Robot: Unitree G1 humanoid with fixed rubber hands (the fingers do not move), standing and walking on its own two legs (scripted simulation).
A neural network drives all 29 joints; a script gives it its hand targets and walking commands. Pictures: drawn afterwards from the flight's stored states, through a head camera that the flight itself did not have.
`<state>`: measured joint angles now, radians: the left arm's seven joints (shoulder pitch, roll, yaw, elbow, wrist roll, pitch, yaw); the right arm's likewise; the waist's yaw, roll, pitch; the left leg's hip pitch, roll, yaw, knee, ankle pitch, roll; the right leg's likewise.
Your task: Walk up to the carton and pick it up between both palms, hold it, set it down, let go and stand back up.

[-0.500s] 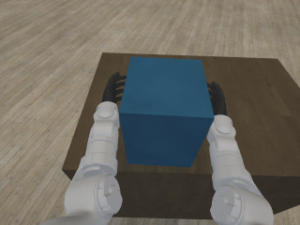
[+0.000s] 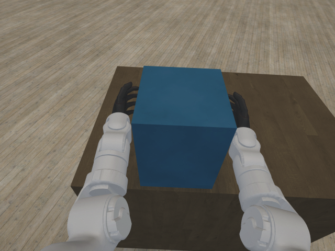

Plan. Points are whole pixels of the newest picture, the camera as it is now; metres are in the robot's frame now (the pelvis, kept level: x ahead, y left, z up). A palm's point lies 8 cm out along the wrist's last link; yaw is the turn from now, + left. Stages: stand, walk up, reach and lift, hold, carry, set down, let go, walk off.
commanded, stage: reach and lift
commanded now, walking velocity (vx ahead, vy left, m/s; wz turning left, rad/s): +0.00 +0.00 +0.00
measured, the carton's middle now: (179, 129) +0.43 +0.00 +0.07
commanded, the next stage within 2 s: none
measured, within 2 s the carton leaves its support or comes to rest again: neither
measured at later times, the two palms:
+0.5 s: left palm (114, 110) +0.39 +0.15 +0.17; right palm (247, 123) +0.37 -0.14 +0.16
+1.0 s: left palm (108, 95) +0.38 +0.15 +0.22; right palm (254, 105) +0.37 -0.14 +0.21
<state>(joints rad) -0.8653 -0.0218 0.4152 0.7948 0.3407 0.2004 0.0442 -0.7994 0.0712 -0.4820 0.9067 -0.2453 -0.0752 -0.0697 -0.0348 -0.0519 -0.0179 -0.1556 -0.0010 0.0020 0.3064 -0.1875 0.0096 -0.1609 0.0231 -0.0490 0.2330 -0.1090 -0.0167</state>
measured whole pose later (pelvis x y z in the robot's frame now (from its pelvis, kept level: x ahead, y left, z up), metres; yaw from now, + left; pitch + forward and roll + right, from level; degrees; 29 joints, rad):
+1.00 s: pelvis -0.02 +0.00 +0.00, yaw +1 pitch -5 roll -1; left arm -0.93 0.04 0.35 0.61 0.30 0.54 0.05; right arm -0.92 -0.04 -0.20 0.88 0.10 0.18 -0.16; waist -0.08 -0.08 -0.02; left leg -0.06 0.00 -0.01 0.33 -0.18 0.01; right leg -0.06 0.02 -0.07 0.26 -0.11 -0.02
